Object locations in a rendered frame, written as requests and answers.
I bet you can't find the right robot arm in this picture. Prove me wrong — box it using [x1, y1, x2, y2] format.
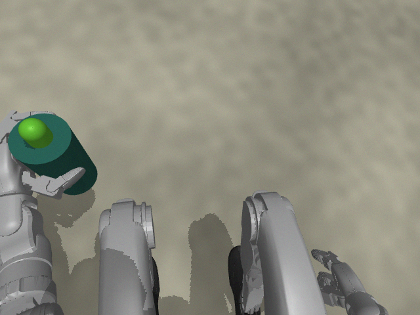
[345, 292, 389, 315]

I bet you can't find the left robot hand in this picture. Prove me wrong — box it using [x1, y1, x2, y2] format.
[0, 110, 86, 200]

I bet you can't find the right robot hand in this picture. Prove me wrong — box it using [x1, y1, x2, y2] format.
[311, 249, 366, 308]

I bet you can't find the bottle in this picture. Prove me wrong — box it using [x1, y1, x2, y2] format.
[8, 114, 97, 195]

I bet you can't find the right robot foot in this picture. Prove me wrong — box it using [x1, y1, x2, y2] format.
[228, 245, 261, 315]

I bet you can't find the left robot arm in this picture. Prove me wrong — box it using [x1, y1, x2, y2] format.
[0, 193, 64, 315]

